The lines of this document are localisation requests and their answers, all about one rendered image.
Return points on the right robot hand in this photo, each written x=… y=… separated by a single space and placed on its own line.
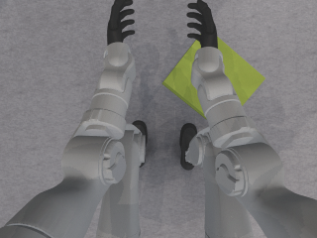
x=207 y=28

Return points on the robot left upper arm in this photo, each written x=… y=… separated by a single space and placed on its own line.
x=90 y=164

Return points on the robot left forearm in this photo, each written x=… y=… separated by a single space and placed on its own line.
x=111 y=97

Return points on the robot right foot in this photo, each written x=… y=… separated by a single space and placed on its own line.
x=187 y=132

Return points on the robot right forearm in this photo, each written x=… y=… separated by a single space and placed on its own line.
x=228 y=122

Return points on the robot right upper arm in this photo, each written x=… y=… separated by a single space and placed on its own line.
x=254 y=174

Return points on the carton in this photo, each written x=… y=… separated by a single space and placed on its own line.
x=244 y=78

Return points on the left robot hand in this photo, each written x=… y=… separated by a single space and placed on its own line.
x=115 y=26

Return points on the right robot shin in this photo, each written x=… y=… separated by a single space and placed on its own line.
x=189 y=153

